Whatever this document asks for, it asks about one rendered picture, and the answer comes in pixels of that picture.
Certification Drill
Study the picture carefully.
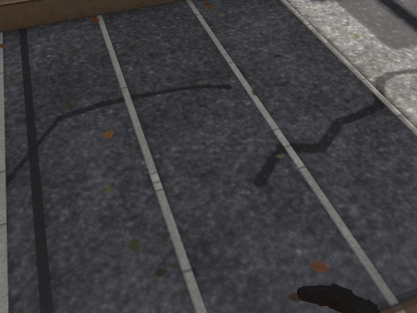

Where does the robot right hand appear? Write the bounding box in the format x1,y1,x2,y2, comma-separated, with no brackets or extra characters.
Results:
297,284,380,313

